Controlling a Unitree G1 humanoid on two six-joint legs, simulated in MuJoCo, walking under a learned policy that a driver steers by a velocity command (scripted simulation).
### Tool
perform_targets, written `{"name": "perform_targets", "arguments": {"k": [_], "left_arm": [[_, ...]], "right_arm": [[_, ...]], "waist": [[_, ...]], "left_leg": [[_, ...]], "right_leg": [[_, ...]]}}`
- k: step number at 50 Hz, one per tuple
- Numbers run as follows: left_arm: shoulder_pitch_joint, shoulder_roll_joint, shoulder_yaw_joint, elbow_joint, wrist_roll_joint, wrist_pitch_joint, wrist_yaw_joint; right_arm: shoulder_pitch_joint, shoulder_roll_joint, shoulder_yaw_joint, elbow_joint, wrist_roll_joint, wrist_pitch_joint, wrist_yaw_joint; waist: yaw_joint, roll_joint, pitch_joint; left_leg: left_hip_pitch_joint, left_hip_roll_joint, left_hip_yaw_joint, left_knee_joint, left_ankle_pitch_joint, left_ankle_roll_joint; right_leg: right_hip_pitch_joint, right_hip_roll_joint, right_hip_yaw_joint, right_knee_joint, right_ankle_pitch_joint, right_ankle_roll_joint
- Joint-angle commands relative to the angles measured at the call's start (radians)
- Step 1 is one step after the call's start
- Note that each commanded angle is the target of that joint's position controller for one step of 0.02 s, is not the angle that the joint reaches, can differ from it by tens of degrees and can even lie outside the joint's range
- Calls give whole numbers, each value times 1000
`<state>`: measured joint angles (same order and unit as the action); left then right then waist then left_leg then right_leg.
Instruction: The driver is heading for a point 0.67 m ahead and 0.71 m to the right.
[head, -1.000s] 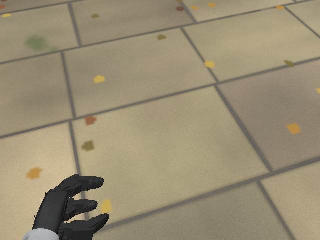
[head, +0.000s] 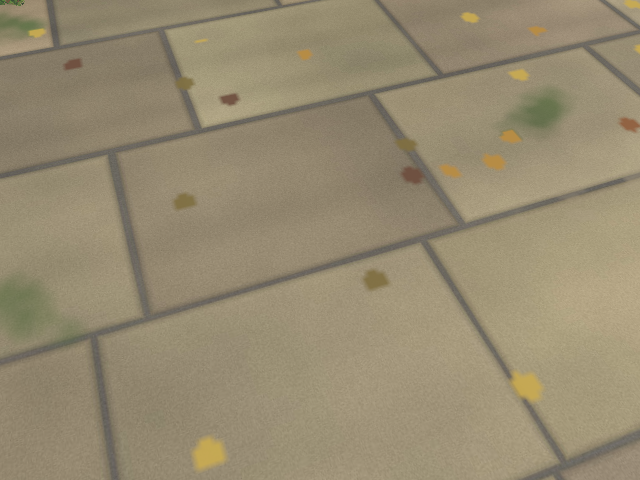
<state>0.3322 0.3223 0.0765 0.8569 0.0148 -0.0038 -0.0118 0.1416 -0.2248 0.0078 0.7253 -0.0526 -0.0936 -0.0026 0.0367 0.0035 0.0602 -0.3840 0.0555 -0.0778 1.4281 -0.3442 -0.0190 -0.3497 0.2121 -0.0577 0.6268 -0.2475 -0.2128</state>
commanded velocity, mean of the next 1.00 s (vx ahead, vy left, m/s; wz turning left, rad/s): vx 1.00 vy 0.00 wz -0.98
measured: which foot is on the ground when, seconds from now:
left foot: up 0.00-0.30, down 0.32-0.78, up 0.80-1.00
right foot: down 0.00-0.30, up 0.32-0.76, down 0.78-1.00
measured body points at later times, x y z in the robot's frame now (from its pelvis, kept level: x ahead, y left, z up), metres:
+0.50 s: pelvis +0.45 +0.02 +0.02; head +0.47 +0.00 +0.47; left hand +0.73 +0.21 -0.06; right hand +0.38 -0.29 -0.08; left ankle +0.50 +0.14 -0.71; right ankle +0.37 -0.04 -0.61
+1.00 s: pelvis +0.81 -0.26 +0.02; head +0.84 -0.28 +0.47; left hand +1.05 -0.09 -0.11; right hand +0.73 -0.56 -0.05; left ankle +1.02 -0.21 -0.64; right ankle +0.77 -0.22 -0.71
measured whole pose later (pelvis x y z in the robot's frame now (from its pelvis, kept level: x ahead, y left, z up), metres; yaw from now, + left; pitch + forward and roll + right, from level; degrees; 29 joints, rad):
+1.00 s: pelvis +0.81 -0.26 +0.02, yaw -57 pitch +1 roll -1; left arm 0.44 0.33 0.06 0.82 0.01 -0.04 0.00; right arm 0.11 -0.25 0.01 0.60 -0.07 -0.05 0.01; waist 0.04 -0.01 0.05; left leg -0.67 0.15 -0.10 1.09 -0.35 -0.08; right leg -0.13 0.25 0.09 0.42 -0.28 -0.20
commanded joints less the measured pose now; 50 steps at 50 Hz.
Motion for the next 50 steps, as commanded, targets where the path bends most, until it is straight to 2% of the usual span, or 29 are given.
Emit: {"name": "perform_targets", "arguments": {"k": [1, 6, 9, 11, 13, 14, 15, 16, 17, 18, 19, 20, 21, 24, 29, 32, 33, 35, 37, 38, 39, 40, 41, 42, 43, 44, 46, 48, 50], "left_arm": [[12, 124, 24, -68, -11, -52, 17], [82, 143, 35, -68, -19, -76, 3], [151, 154, 45, -54, -23, -72, -2], [145, 162, 50, -54, -19, -71, 6], [77, 194, 57, -73, -20, -73, 13], [50, 230, 63, -79, -11, -76, 9], [-19, 253, 66, -92, -4, -82, 3], [-45, 152, 39, -116, 0, -95, 2], [91, -29, -10, -157, -44, -90, 4], [76, 55, -20, -162, -28, -76, 12], [-24, 117, -7, -148, -1, -60, 8], [-67, 126, -3, -150, 13, -50, -7], [-110, 110, -5, -159, 22, -39, -23], [-164, 23, -34, -221, 25, -3, -56], [-322, 27, -54, -318, 13, 8, -76], [-442, 20, -64, -343, 18, 4, -98], [-434, 13, -66, -328, 9, 5, -98], [-413, 27, -62, -323, 16, -2, -90], [-205, 88, -34, -259, 15, -8, -67], [16, 136, -5, -192, 13, -15, -52], [147, 175, 29, -130, 5, -16, -24], [57, 262, 51, -141, -14, -4, -4], [63, 323, 64, -189, 17, 13, -4], [83, 279, 65, -184, 12, 13, 6], [53, 233, 56, -161, 8, 4, 15], [23, 204, 47, -149, 6, -12, 21], [-26, 155, 24, -155, -2, -44, 27], [-24, 144, 17, -150, -8, -68, 18], [-23, 150, 22, -147, -3, -79, 12]], "right_arm": [[54, -151, -22, -80, -27, 28, 1], [-203, -104, 3, -188, 1, 38, 21], [-277, -109, 5, -221, 16, 31, 22], [-299, -124, 1, -243, 20, 25, 20], [-185, -167, -17, -216, 25, 20, 9], [-49, -224, -42, -181, 33, 17, -5], [171, -269, -66, -128, 39, 15, -23], [394, -331, -95, -87, 16, 12, -47], [360, -390, -104, -91, -35, 9, -44], [242, -341, -113, -108, -15, 20, -33], [144, -232, -91, -122, -4, 25, -29], [127, -183, -80, -101, -2, 27, -23], [157, -169, -74, -69, -4, 26, -22], [229, -125, -61, 21, 25, -4, -4], [199, -152, -63, 51, 23, -37, 9], [279, -182, -69, 89, 23, -37, 2], [293, -193, -71, 93, 20, -35, -1], [330, -254, -82, 94, 23, -20, -18], [296, -306, -98, 81, 20, 17, -32], [247, -317, -101, 58, 17, 33, -31], [227, -294, -101, 45, 10, 40, -18], [229, -152, -68, -9, -8, 34, -1], [218, -193, -68, -127, 24, 14, -2], [123, -217, -61, -141, 20, -12, -1], [106, -211, -55, -137, 23, -22, -1], [88, -200, -51, -128, 9, -16, -4], [140, -191, -47, -108, -23, 27, -3], [65, -163, -39, -144, -23, 53, 4], [-71, -126, -22, -200, -7, 53, 16]], "waist": [[-84, 93, 11], [12, 27, 49], [79, -31, 0], [80, -49, -12], [11, -55, -80], [-61, -56, -172], [-196, -57, -264], [-275, 28, -379], [-131, 347, -474], [-107, 332, -440], [-108, 171, -266], [-97, 59, -171], [-95, 25, -118], [-52, 80, -33], [-12, 67, 49], [-50, 17, 105], [-52, 25, 74], [-13, 77, 42], [109, 117, -83], [202, 118, -176], [227, 30, -221], [93, -209, -160], [76, -193, -369], [94, -18, -296], [45, 47, -138], [-7, 101, -66], [-85, 111, -24], [-88, 85, 16], [-58, 48, 53]], "left_leg": [[-249, 73, -3, -144, -6, -36], [-199, 48, 77, -596, 321, -57], [-200, -13, 92, -759, 436, -33], [-159, -31, 70, -850, 436, -15], [71, -80, 57, -931, 380, 3], [232, -96, 45, -905, 296, 13], [454, -65, 44, -898, 223, 22], [694, 102, -113, -875, -81, 48], [899, 415, -632, -1040, -325, 130], [792, 413, -865, -1173, -539, 170], [620, 342, -665, -1187, -519, 158], [497, 299, -485, -1174, -325, 147], [420, 256, -350, -1185, -167, 127], [317, 233, -135, -1236, 46, 100], [222, 179, 188, -1321, 365, 69], [280, 139, 322, -1345, 594, 30], [319, 119, 365, -1311, 834, 11], [429, 166, 376, -1164, 1314, -2], [448, 207, 359, -875, 1475, 12], [352, 225, 334, -606, 1448, 36], [133, 149, 328, -251, 894, 32], [-194, -22, 306, 116, -131, 7], [-462, -79, 82, 279, -164, -17], [-521, -16, 3, 189, -74, -10], [-502, 19, 4, 70, -27, -8], [-433, 46, 5, -10, -38, -19], [-301, 81, 1, -129, -83, -52], [-240, 96, 29, -303, -81, -74], [-169, 80, 56, -493, 123, -77]], "right_leg": [[82, -285, 548, -438, -2, -142], [25, -181, 432, -460, 275, -80], [195, -200, 458, -409, 499, -41], [266, -224, 483, -372, 567, -22], [265, -214, 487, -262, 747, 27], [271, -210, 488, -104, 850, 51], [195, -186, 467, 126, 830, 68], [43, -139, 404, 444, 546, 75], [-271, -27, 285, 735, -311, 103], [-390, -107, 220, 808, -200, 87], [-403, -172, 189, 773, -80, 90], [-384, -210, 165, 731, -29, 99], [-371, -238, 158, 707, -25, 104], [-415, -303, 148, 690, -12, 112], [-423, -311, 78, 502, 217, 120], [-352, -267, -60, 264, 275, 81], [-280, -222, -103, 227, 274, 59], [-212, -163, -162, 165, 191, 25], [28, -104, -142, 134, 97, -10], [273, -86, -89, 92, 67, -45], [531, -109, 14, 5, 35, -75], [610, -302, 340, 21, 161, -116], [849, -438, 792, -183, 9, -305], [767, -456, 847, -327, -89, -261], [591, -432, 784, -377, -62, -227], [436, -383, 703, -386, 27, -199], [216, -314, 571, -394, 150, -181], [55, -258, 506, -435, 142, -168], [-49, -202, 461, -462, 168, -136]]}}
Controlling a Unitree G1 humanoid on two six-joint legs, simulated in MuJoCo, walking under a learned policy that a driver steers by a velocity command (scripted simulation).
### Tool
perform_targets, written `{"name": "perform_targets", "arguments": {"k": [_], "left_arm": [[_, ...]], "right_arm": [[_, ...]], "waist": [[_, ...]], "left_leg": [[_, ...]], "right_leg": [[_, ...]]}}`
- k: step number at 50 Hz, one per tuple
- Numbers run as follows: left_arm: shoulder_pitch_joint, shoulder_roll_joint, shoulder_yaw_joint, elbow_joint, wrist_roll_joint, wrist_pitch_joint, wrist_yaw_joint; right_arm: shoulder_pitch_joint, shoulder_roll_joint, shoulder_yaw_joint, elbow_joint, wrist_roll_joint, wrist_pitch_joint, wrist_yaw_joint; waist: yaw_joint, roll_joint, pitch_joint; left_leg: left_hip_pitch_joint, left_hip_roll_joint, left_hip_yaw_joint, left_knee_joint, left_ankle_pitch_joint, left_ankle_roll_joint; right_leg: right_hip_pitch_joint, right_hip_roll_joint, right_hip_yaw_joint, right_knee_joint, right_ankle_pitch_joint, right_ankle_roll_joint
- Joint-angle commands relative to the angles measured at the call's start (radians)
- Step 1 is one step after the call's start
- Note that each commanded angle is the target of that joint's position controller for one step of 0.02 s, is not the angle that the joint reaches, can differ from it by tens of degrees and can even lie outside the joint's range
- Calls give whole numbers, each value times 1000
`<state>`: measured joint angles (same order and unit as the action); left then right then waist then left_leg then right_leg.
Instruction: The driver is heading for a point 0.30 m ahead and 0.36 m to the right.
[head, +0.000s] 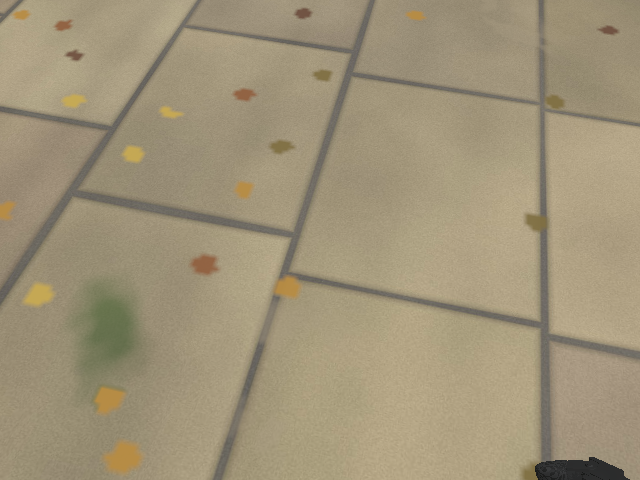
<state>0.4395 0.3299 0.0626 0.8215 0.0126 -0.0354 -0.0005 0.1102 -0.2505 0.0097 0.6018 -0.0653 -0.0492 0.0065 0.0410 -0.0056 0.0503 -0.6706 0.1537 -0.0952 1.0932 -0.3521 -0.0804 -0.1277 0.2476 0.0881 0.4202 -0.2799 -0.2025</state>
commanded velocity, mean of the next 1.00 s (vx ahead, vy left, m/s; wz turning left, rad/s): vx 0.78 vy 0.00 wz -0.55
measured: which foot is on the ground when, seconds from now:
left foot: up 0.00-0.16, down 0.18-0.60, up 0.62-1.00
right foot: down 0.00-0.20, up 0.22-0.60, down 0.62-1.00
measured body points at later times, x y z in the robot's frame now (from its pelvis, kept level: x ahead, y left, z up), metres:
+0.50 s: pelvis +0.45 +0.02 +0.00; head +0.48 +0.01 +0.45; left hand +0.78 +0.13 -0.04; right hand +0.27 -0.21 -0.12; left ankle +0.36 +0.19 -0.73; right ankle +0.58 -0.14 -0.68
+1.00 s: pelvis +0.81 -0.13 +0.00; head +0.85 -0.17 +0.45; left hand +0.97 +0.14 -0.10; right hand +0.95 -0.46 -0.05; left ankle +1.03 -0.13 -0.71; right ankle +0.68 -0.15 -0.73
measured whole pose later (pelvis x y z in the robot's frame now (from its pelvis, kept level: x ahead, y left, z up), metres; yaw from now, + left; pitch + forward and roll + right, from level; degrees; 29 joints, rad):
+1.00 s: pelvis +0.81 -0.13 +0.00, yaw -34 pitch +3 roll +0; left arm 0.39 0.30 0.08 0.80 -0.04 0.00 0.04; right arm -0.11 -0.28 -0.02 0.58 0.00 -0.09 0.00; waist 0.12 0.06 0.06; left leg -0.57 -0.04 -0.12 0.45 0.07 -0.05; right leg -0.12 0.14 0.19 0.50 -0.39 -0.08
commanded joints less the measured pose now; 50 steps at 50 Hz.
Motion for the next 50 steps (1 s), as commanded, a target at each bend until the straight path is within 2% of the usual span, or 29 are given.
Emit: {"name": "perform_targets", "arguments": {"k": [1, 3, 6, 7, 8, 9, 10, 11, 12, 13, 14, 17, 21, 23, 25, 28, 30, 31, 32, 33, 34, 35, 36, 38, 40, 42, 44, 47, 50], "left_arm": [[-126, 148, 41, -109, -1, -49, -4], [-91, 163, 49, -93, -13, -52, -14], [-58, 183, 58, -77, -16, -44, -9], [-61, 206, 63, -75, -12, -42, -5], [-89, 241, 69, -77, -6, -40, -8], [-138, 223, 61, -83, 3, -50, -12], [-157, 57, 18, -114, 16, -66, -6], [0, -5, -12, -168, -34, -66, -10], [-61, 71, -13, -116, 6, -48, 1], [-136, 92, -7, -114, 23, -39, -12], [-189, 81, -10, -123, 32, -33, -26], [-261, 10, -34, -175, 37, -14, -55], [-420, 25, -51, -257, 35, -11, -70], [-502, 17, -65, -285, 30, -16, -90], [-536, 2, -74, -288, 27, -19, -98], [-466, 42, -59, -255, 41, -19, -69], [-120, 96, -27, -143, 45, -24, -41], [16, 160, -4, -98, 65, -28, -22], [-31, 243, 15, -112, 77, -27, -5], [6, 217, 24, -119, 25, -28, -1], [-65, 179, 15, -84, 2, -36, 2], [-103, 119, 3, -65, -6, -42, -1], [-190, 105, 5, -122, -52, -54, -20], [-239, 86, 6, -126, -31, -60, -24], [-236, 71, 9, -117, -42, -58, -11], [-238, 94, 20, -115, -42, -41, 10], [-192, 114, 36, -103, -50, -11, 32], [-110, 122, 47, -81, -58, 16, 46], [-192, 99, 52, -127, -54, 24, 56]], "right_arm": [[-75, -88, -17, -88, 17, 6, 11], [-107, -92, -16, -92, 35, 2, 14], [-96, -141, -31, -90, 40, -1, 5], [-22, -178, -47, -68, 41, -4, -4], [126, -222, -68, -34, 43, -10, -17], [351, -266, -91, 19, 36, -13, -36], [548, -322, -109, 61, 6, -21, -56], [400, -391, -123, 44, -10, -21, -42], [255, -262, -111, 12, 3, -16, -28], [204, -185, -94, 18, 14, -14, -19], [207, -156, -88, 48, 8, -16, -12], [294, -119, -71, 152, 23, -44, 0], [290, -149, -73, 189, 41, -69, 9], [300, -158, -73, 203, 50, -72, 13], [334, -189, -76, 227, 56, -74, 16], [384, -259, -85, 262, 56, -64, 5], [358, -283, -86, 266, 56, -36, -13], [378, -218, -70, 244, 55, -32, -13], [511, -50, -37, 199, 76, -31, 4], [404, -185, -68, 187, 71, -28, -18], [307, -166, -63, 150, 74, -33, -20], [277, -139, -50, 147, 59, -37, -19], [219, -154, -63, 122, 78, -75, -31], [192, -150, -70, 93, 75, -74, -32], [149, -119, -68, 59, 63, -60, -28], [43, -84, -56, 15, 55, -54, -25], [-39, -64, -48, -3, 48, -57, -18], [-130, -101, -65, -45, 67, -47, -6], [-53, -164, -91, -36, 59, -45, -13]], "waist": [[-46, 34, 57], [-8, 1, 23], [-1, -23, -22], [-35, -24, -78], [-127, -10, -167], [-252, 0, -263], [-289, 200, -368], [-110, 521, -454], [-108, 270, -276], [-106, 122, -169], [-100, 31, -102], [-66, 75, -29], [-37, 76, 53], [-48, 60, 72], [-50, 54, 88], [4, 114, -9], [175, 128, -188], [194, 67, -290], [38, -222, -424], [114, -65, -495], [48, -56, -315], [9, -35, -169], [-3, 7, -166], [-73, 6, -126], [-97, 13, -94], [-89, -8, -51], [-51, -31, -94], [-24, -58, -113], [-101, -92, -144]], "left_leg": [[174, -36, 79, -256, 259, -8], [276, -78, 91, -391, 419, 15], [370, -128, 76, -527, 386, 44], [456, -161, 76, -537, 307, 53], [618, -175, 84, -541, 216, 63], [852, -123, 76, -511, 138, 81], [1051, 118, -184, -543, -197, 102], [1102, 326, -843, -835, -387, 216], [947, 270, -803, -863, -540, 243], [816, 218, -601, -838, -427, 244], [710, 173, -463, -838, -253, 237], [585, 110, -264, -883, -43, 225], [529, 85, -38, -998, 193, 223], [456, 40, 93, -1079, 315, 203], [454, 57, 145, -1131, 481, 204], [662, 79, 207, -909, 1145, 188], [627, 56, 232, -432, 1269, 156], [433, 4, 213, -84, 863, 142], [75, -172, 161, 348, -198, 103], [29, -190, 4, 440, -153, 123], [-8, -127, 20, 365, -50, 121], [-12, -101, 56, 273, -31, 110], [-14, -84, 32, 246, -49, 79], [41, -64, 20, 163, -15, 48], [40, -63, 19, 14, -11, 18], [98, -125, 72, -208, 100, 7], [258, -212, 107, -434, 341, 9], [384, -270, 56, -596, 476, 16], [471, -207, -5, -713, 518, 53]], "right_leg": [[-288, -215, 295, -252, 252, -119], [-249, -219, 295, -239, 372, -78], [-85, -246, 333, -127, 566, -22], [-32, -243, 336, -14, 710, 3], [-35, -228, 316, 187, 784, 29], [-141, -198, 269, 451, 738, 50], [-322, -129, 189, 831, 72, 54], [-572, -62, 94, 1013, -215, 83], [-650, -174, 71, 1043, -92, 69], [-635, -217, 46, 988, -9, 78], [-608, -240, 39, 940, 11, 85], [-605, -262, 70, 841, -31, 97], [-659, -268, 38, 600, 113, 119], [-510, -262, -79, 392, 233, 115], [-373, -255, -140, 289, 292, 88], [-242, -179, -205, 232, 176, 44], [116, -144, -183, 132, 148, 10], [364, -302, -14, 136, 80, -4], [608, -662, 519, 104, 268, -118], [575, -651, 611, 51, 594, -133], [434, -584, 401, 50, 839, -119], [278, -528, 302, 21, 920, -101], [208, -461, 280, -37, 788, -106], [76, -438, 267, -107, 809, -115], [-1, -425, 230, -129, 855, -118], [-137, -345, 147, -127, 894, -79], [-216, -258, 93, -85, 805, 2], [-213, -249, 204, -27, 551, 83], [-132, -225, 277, 171, 473, 130]]}}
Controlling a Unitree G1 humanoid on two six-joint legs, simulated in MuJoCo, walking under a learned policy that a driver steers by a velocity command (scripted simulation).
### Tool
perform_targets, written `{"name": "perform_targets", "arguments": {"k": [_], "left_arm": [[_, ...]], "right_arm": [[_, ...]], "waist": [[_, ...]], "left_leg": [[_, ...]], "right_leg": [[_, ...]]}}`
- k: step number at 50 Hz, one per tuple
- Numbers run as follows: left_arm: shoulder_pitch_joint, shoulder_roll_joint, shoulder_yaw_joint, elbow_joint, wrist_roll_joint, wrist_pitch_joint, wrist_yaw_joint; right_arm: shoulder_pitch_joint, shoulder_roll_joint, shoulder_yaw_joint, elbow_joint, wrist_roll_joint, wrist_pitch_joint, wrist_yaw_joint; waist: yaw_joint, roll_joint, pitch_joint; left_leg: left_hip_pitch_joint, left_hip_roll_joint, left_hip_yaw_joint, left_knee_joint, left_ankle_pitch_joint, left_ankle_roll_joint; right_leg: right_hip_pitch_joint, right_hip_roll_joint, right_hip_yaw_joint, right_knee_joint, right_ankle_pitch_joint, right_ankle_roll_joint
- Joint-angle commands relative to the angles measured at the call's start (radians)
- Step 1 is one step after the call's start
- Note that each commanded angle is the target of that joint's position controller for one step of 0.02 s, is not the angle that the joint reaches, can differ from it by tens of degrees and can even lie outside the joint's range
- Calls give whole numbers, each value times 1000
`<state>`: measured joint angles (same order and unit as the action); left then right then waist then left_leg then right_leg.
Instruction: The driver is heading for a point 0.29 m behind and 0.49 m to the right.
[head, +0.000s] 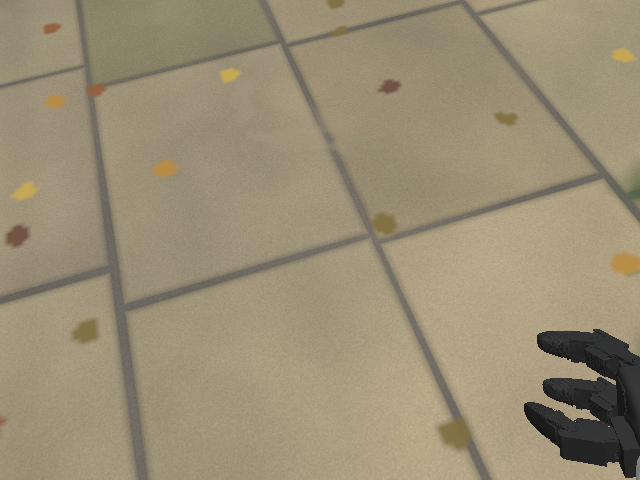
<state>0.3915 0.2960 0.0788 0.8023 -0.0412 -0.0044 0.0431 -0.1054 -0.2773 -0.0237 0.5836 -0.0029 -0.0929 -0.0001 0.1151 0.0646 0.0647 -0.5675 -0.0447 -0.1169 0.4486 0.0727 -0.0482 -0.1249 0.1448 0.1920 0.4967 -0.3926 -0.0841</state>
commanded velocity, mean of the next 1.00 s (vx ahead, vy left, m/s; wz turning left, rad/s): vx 0.32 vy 0.00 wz -0.95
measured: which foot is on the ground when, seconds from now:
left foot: up 0.00-0.00, down 0.02-0.46, up 0.48-0.90, down 0.92-1.00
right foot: down 0.00-0.02, up 0.04-0.44, down 0.46-0.90, up 0.92-1.00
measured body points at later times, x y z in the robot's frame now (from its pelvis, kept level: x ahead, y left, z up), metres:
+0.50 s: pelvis +0.08 -0.01 +0.00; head +0.10 -0.07 +0.44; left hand +0.35 +0.18 -0.07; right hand +0.11 -0.35 -0.12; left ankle +0.18 +0.11 -0.71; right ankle +0.05 -0.11 -0.73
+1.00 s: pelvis +0.21 -0.08 +0.00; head +0.22 -0.10 +0.45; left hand +0.52 -0.02 -0.09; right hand +0.07 -0.37 -0.09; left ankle +0.28 +0.00 -0.73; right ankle +0.07 -0.12 -0.67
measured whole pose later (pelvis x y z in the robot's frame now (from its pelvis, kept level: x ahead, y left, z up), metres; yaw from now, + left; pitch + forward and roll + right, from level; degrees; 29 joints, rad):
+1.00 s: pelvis +0.21 -0.08 +0.00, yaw -53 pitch +3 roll +0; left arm 0.24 0.33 0.08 0.63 0.02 0.01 -0.03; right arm 0.19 -0.30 -0.06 0.71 -0.04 -0.04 0.00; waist 0.00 -0.02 -0.03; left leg -0.28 -0.01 0.02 0.53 -0.31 0.01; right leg -0.45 0.11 0.17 1.02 -0.40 -0.07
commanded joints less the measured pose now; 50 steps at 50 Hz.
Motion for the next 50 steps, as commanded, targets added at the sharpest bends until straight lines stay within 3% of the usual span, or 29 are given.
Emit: {"name": "perform_targets", "arguments": {"k": [1, 2, 3, 4, 5, 6, 8, 11, 15, 19, 22, 23, 24, 25, 26, 28, 29, 32, 37, 38, 41, 43, 44, 45, 46, 47, 48, 49, 50], "left_arm": [[-147, 100, 27, -131, 9, -4, 8], [-69, 6, 0, -150, 50, -1, 3], [181, 68, -2, -140, 18, -1, -15], [177, 162, 21, -114, 12, 16, -21], [45, 207, 40, -126, 5, 37, -17], [-24, 205, 49, -137, 3, 57, -5], [-61, 157, 46, -171, 1, 78, 6], [-99, 77, 29, -207, 9, 71, 9], [-154, 86, 30, -228, 14, 72, -13], [-193, 115, 43, -239, 14, 86, -42], [-153, 124, 62, -223, 15, 96, -51], [-88, 158, 80, -200, 22, 96, -41], [-33, 288, 112, -203, 26, 88, -20], [-99, 342, 110, -245, 64, 57, -20], [-148, 303, 103, -254, 69, 31, -25], [-167, 230, 81, -241, 12, 9, -23], [-179, 212, 70, -239, 3, 6, -22], [-140, 187, 54, -233, 20, -10, -11], [-102, 187, 50, -228, 11, -20, 1], [-82, 235, 61, -206, 83, 0, -48], [-97, 201, 51, -229, 65, 14, -93], [-174, 206, 50, -258, 58, 8, -90], [-230, 200, 48, -274, 59, 3, -85], [-258, 162, 36, -281, 63, -5, -79], [-250, 70, 10, -286, 61, -22, -74], [-274, 16, -12, -342, 42, -31, -71], [-270, 60, -13, -337, 50, -25, -61], [-296, 123, 3, -312, 74, -18, -69], [-291, 136, 11, -292, 86, -14, -90]], "right_arm": [[272, -151, -62, 5, -23, -4, -13], [331, -173, -56, 4, -31, 4, -24], [332, -159, -51, 2, -44, 17, -13], [221, -142, -60, -35, -28, 32, -14], [175, -72, -45, -53, -24, 45, -20], [147, -55, -35, -48, -23, 60, -25], [105, -80, -43, -26, -27, 72, -28], [129, -107, -65, 9, -34, 66, -32], [106, -137, -84, 27, -22, 75, -37], [102, -172, -101, 47, -1, 81, -25], [118, -164, -105, 70, 22, 88, -18], [158, -127, -99, 91, 24, 95, -13], [195, -86, -90, 86, -1, 105, -7], [91, -90, -89, 12, -24, 99, -19], [33, -125, -99, 3, -14, 97, -28], [98, -159, -116, 40, 3, 74, -23], [109, -162, -121, 47, 0, 64, -19], [88, -141, -119, 51, 16, 27, 2], [36, -96, -104, 38, 24, -6, 18], [123, -85, -78, 81, -59, 63, 38], [44, -96, -69, 23, -22, 96, 33], [114, -113, -68, 30, -2, 82, 22], [212, -127, -74, 56, 5, 72, 10], [345, -162, -85, 92, -2, 60, -5], [480, -236, -99, 115, -30, 45, -20], [500, -338, -109, 94, -63, 42, -23], [399, -315, -115, 83, -61, 42, -15], [356, -226, -91, 69, -44, 43, -10], [354, -179, -75, 73, -33, 43, -8]], "waist": [[-213, -129, -263], [-184, 65, -386], [-88, 239, -592], [-81, 146, -563], [-115, 42, -409], [-111, -23, -302], [-79, 20, -157], [-92, 65, -170], [-95, 63, -210], [-98, 92, -180], [-64, 56, -182], [-48, -20, -163], [-68, -340, -103], [-70, -378, -132], [-61, -256, -133], [-100, -170, -151], [-109, -198, -138], [-102, -217, -130], [-85, -251, -76], [-69, -342, -94], [-50, -268, -37], [-102, -230, -51], [-164, -194, -60], [-232, -111, -83], [-279, 87, -150], [-260, 225, -159], [-201, 158, -103], [-184, 58, -52], [-172, 29, -40]], "left_leg": [[542, 85, -25, -72, 253, 69], [809, 324, -198, 74, 816, 141], [967, 603, -531, 88, 807, 358], [870, 572, -542, 22, 480, 393], [739, 463, -362, -11, 263, 343], [606, 389, -265, -51, 129, 297], [383, 307, -110, -121, 64, 269], [376, 314, -4, -168, 133, 296], [376, 362, 79, -195, 12, 297], [352, 375, 173, -186, -131, 245], [342, 365, 232, -69, -252, 163], [250, 313, 275, 60, -350, 102], [-28, 170, 377, 417, -653, -14], [-190, 55, 165, 626, -734, -38], [-213, 61, 78, 694, -651, -13], [-213, 95, 35, 624, -448, 32], [-200, 84, 42, 600, -400, 28], [-143, 46, 45, 490, -295, 19], [-28, -10, 44, 258, -262, -20], [6, 3, 111, 304, -308, -40], [81, 4, 105, 206, -381, -63], [263, 14, 73, 121, -362, -33], [417, 25, 70, 53, -320, -8], [620, 51, 76, 4, -326, 10], [796, 234, -107, -77, -547, 28], [836, 471, -528, -249, -908, 73], [723, 526, -660, -299, -975, 118], [653, 470, -519, -269, -905, 111], [612, 393, -339, -253, -775, 89]], "right_leg": [[-156, -79, 144, 294, 467, 49], [-342, 14, 33, 581, -265, 90], [-446, -2, 68, 827, -401, 112], [-476, -95, 34, 935, -276, 153], [-520, -132, -28, 937, -188, 179], [-527, -154, -60, 918, -127, 195], [-476, -188, -102, 820, -80, 195], [-448, -214, -149, 680, -41, 187], [-364, -257, -167, 513, 74, 155], [-243, -239, -233, 330, 102, 105], [-106, -194, -275, 109, 155, 42], [-3, -186, -215, 15, 206, -3], [117, -419, 160, -123, 545, -122], [29, -503, 405, -172, 480, -282], [14, -465, 329, -204, 363, -256], [27, -400, 302, -261, -199, -159], [9, -386, 308, -281, -281, -149], [11, -341, 287, -302, -240, -131], [-50, -275, 267, -274, -125, -134], [-69, -205, 243, -268, -175, -125], [-168, -195, 317, -234, -166, -139], [-265, -209, 379, -208, -161, -126], [-353, -200, 384, -157, -166, -108], [-480, -147, 331, -29, -198, -75], [-602, -31, 166, 266, -248, -35], [-793, 49, 21, 518, -218, -6], [-856, -76, -11, 655, -54, -2], [-836, -114, -32, 700, 29, 5], [-800, -134, -45, 701, 82, 18]]}}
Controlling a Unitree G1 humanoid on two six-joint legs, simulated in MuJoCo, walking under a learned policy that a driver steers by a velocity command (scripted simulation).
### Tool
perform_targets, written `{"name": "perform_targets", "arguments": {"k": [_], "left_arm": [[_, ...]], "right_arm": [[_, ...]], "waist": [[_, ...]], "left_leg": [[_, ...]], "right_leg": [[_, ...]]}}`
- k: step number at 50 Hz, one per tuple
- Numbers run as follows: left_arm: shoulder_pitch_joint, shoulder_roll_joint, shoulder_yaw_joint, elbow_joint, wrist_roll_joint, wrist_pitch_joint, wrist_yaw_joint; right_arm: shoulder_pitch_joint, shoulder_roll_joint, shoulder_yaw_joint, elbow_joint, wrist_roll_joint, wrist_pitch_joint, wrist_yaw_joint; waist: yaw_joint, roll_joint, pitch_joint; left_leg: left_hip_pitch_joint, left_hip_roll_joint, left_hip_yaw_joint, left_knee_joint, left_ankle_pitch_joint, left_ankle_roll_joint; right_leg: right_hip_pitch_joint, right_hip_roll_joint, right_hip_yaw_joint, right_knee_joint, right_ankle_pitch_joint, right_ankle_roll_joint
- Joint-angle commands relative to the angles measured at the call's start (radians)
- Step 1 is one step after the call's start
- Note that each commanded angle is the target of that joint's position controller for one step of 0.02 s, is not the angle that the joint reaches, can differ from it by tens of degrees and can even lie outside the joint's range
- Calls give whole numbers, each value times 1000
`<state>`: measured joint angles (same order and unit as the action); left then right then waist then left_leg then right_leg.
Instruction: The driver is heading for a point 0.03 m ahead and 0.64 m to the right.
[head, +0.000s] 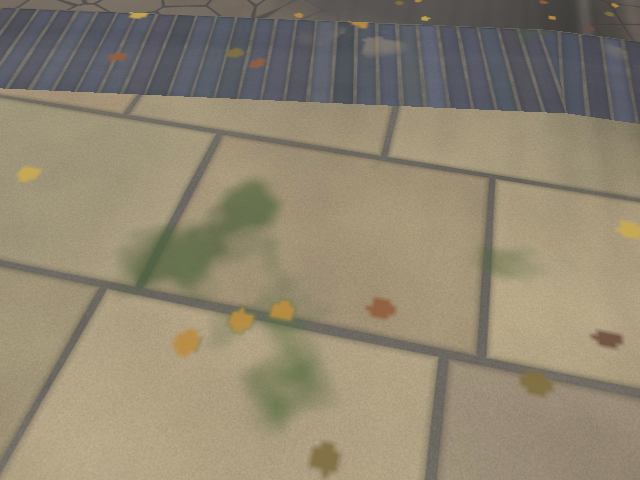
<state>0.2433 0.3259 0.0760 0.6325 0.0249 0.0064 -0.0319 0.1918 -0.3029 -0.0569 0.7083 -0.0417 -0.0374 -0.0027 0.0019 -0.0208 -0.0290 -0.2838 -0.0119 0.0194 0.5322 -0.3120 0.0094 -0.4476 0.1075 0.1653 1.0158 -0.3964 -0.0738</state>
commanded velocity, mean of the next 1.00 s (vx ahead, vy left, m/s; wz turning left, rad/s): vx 0.22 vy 0.00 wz -1.00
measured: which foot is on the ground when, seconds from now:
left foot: down 0.00-0.32, up 0.34-0.72, down 0.74-1.00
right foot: up 0.00-0.30, down 0.32-0.74, up 0.76-1.00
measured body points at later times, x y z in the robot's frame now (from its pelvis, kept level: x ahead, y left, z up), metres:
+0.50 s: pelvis +0.23 -0.04 +0.00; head +0.29 -0.08 +0.44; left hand +0.51 +0.15 -0.09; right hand +0.29 -0.36 -0.09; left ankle +0.32 +0.12 -0.65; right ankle +0.28 -0.12 -0.73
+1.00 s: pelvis +0.36 -0.01 +0.01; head +0.38 -0.05 +0.45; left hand +0.69 +0.01 -0.08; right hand +0.21 -0.30 -0.08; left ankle +0.48 +0.02 -0.73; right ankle +0.24 -0.09 -0.65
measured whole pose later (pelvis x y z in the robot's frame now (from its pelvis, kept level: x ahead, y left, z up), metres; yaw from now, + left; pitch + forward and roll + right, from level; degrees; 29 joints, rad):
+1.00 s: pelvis +0.36 -0.01 +0.01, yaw -60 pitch +1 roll +1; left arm 0.21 0.35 0.10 0.60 -0.03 0.07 0.01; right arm 0.14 -0.27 -0.06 0.63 -0.01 0.01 -0.05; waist -0.01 -0.02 0.06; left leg -0.28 0.03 0.10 0.42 -0.16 0.01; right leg -0.58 -0.05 0.03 1.15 -0.36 0.09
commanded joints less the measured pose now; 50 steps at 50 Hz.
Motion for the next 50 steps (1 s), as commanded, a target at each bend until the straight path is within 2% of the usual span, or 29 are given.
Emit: {"name": "perform_targets", "arguments": {"k": [1, 4, 5, 6, 7, 10, 13, 14, 15, 16, 17, 18, 19, 20, 21, 23, 25, 27, 33, 36, 37, 38, 39, 40, 42, 44, 46, 48, 50], "left_arm": [[-110, 111, 18, -97, 23, -18, -35], [-131, 63, 2, -96, 26, 1, -55], [-111, 44, 10, -108, -117, -23, -15], [-156, 41, -3, -122, -118, -34, -6], [-220, 33, -6, -146, -93, -38, -6], [-270, -12, -16, -155, -65, -43, -29], [-92, 83, 32, -94, -70, -28, -39], [13, 137, 59, -69, -68, -21, -34], [173, 195, 93, -23, -65, -14, -17], [152, 210, 93, -19, -80, -6, 11], [70, 301, 93, -101, -19, -22, 9], [69, 249, 89, -126, -12, -27, 2], [-6, 222, 79, -136, -32, -35, -1], [-64, 182, 68, -135, -57, -40, 1], [-101, 156, 59, -140, -64, -41, 7], [-146, 154, 61, -139, -47, -27, 21], [-140, 164, 67, -124, -44, -13, 41], [-129, 179, 72, -114, -48, 9, 60], [-134, 154, 65, -118, -55, 43, 75], [-152, 123, 56, -129, -58, 44, 70], [-83, 60, 38, -123, -56, 45, 65], [11, 42, 31, -125, -53, 45, 65], [5, 150, 59, -136, -47, 29, 56], [-30, 213, 76, -118, -57, 31, 56], [-18, 189, 75, -90, -53, 55, 66], [-22, 139, 60, -100, -56, 62, 62], [-79, 102, 45, -126, -60, 55, 62], [-101, 99, 39, -144, -58, 46, 49], [-110, 104, 37, -148, -57, 35, 32]], "right_arm": [[79, -128, -30, -40, 9, -16, -10], [159, -87, -16, 9, 15, -34, -4], [103, -82, -24, -8, 49, -44, -26], [103, -84, -22, -5, 48, -41, -37], [98, -98, -24, 0, 39, -33, -46], [64, -183, -44, -2, 38, -12, -61], [47, -252, -68, -10, 71, -10, -65], [20, -251, -71, -23, 83, -11, -60], [-8, -208, -60, -42, 90, -18, -49], [65, -62, -21, -50, 46, -30, -26], [192, -41, 5, -103, 23, -45, -14], [104, -166, -11, -116, 31, -64, -5], [19, -194, -17, -143, 49, -69, -8], [5, -183, -20, -133, 41, -64, -19], [13, -183, -22, -124, 30, -52, -26], [14, -175, -25, -119, 24, -26, -26], [1, -119, -11, -118, 15, -16, -25], [-34, -87, -3, -129, 18, -5, -25], [-141, -84, -12, -157, 34, 4, -17], [-86, -107, -36, -136, 39, -12, -10], [-75, -142, -46, -135, 30, -9, -14], [-108, -204, -53, -165, 1, 7, -19], [-91, -182, -59, -160, -15, 9, -21], [-130, -123, -45, -179, -8, 10, -28], [-183, -83, -32, -190, 16, 26, -47], [-171, -89, -29, -181, 17, 35, -60], [-112, -105, -38, -157, 9, 41, -62], [-20, -149, -59, -128, 25, 39, -57], [3, -181, -75, -116, 43, 24, -48]], "waist": [[-47, 128, 50], [-46, 146, 102], [-43, 229, 100], [-52, 211, 102], [-60, 167, 128], [-50, 136, 124], [52, 195, -3], [111, 190, -51], [187, 123, -115], [113, -102, -85], [4, -264, -304], [96, -100, -456], [67, -20, -313], [11, 81, -179], [-19, 84, -126], [-57, 35, -63], [-55, 17, -72], [-45, -2, -114], [-1, -126, -99], [-34, -154, -94], [-6, -26, -130], [62, 224, -124], [55, 306, -120], [38, 227, -66], [40, 152, -7], [25, 141, 20], [-18, 161, 3], [-58, 191, -69], [-65, 210, -75]], "left_leg": [[323, 302, -336, -340, -239, 24], [304, 249, -72, -291, 372, 40], [369, 221, -27, -265, 538, 39], [365, 228, 11, -266, 607, 44], [324, 226, 51, -278, 634, 47], [204, 179, 181, -241, 825, 18], [246, 217, 194, -33, 1215, 3], [207, 228, 185, 115, 1199, 8], [83, 195, 179, 360, 951, -15], [-168, 67, 160, 636, -110, -57], [-449, -72, 1, 1019, -410, -94], [-463, -38, -183, 1032, -278, -71], [-464, -9, -195, 938, -200, -53], [-443, 24, -184, 844, -158, -60], [-397, 40, -186, 772, -139, -69], [-288, 42, -168, 642, -125, -86], [-233, 14, -133, 516, -86, -108], [-198, -23, -127, 424, -15, -125], [-122, -69, -170, 171, 92, -110], [35, -39, -167, -106, 212, -72], [178, 123, -264, -166, 281, -5], [270, 353, -511, -176, 459, 143], [201, 451, -678, -234, 342, 243], [147, 390, -566, -237, 201, 233], [75, 267, -357, -230, 104, 162], [49, 232, -221, -249, 195, 160], [133, 240, -158, -252, 253, 180], [241, 296, -190, -301, 13, 186], [269, 340, -214, -350, -210, 174]], "right_leg": [[-435, -119, -41, 191, 122, 22], [-426, -145, -117, 257, 180, 44], [-482, -185, -100, 234, 204, 56], [-478, -184, -128, 177, 225, 69], [-448, -178, -168, 77, 249, 82], [-169, -123, -285, -239, 361, 80], [99, -34, -321, -321, 336, 18], [240, -24, -291, -368, 342, -28], [481, -18, -235, -490, 460, -85], [655, -107, -83, -523, 691, -142], [920, -406, 479, -466, 924, -420], [890, -437, 587, -611, 631, -431], [740, -389, 523, -670, 485, -376], [569, -325, 447, -694, 432, -315], [448, -292, 391, -698, 490, -291], [251, -222, 289, -700, 609, -252], [159, -173, 233, -661, 749, -226], [138, -142, 235, -634, 730, -194], [133, -98, 343, -578, 397, -103], [141, -69, 396, -471, 302, -54], [55, -1, 311, -302, -39, -7], [-140, 136, 117, -87, -307, 51], [-213, 36, 80, 111, -241, 98], [-220, -29, 43, 189, -144, 123], [-217, -62, -15, 289, -15, 150], [-211, -92, -90, 298, 39, 162], [-239, -132, -128, 208, 58, 174], [-265, -174, -149, 140, 43, 173], [-271, -202, -161, 88, 27, 151]]}}
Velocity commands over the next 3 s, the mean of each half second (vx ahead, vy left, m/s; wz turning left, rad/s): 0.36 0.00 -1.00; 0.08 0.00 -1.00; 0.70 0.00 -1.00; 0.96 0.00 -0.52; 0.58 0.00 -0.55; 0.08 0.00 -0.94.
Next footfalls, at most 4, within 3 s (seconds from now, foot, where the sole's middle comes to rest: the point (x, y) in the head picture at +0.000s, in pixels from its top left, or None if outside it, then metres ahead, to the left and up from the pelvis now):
0.32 right None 0.32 -0.14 -0.77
0.74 left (337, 477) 0.51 -0.01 -0.77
1.24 right None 0.24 -0.11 -0.77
1.60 left None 0.47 -0.51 -0.77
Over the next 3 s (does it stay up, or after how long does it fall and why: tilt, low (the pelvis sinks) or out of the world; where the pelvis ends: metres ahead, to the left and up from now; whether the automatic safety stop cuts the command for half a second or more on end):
stays up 0.12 -1.11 0.00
